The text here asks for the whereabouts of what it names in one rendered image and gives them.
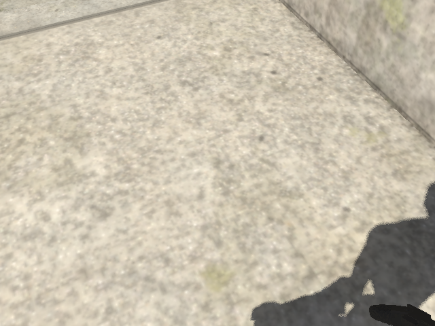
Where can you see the robot right hand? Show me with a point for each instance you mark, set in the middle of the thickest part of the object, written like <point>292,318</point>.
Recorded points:
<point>400,315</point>

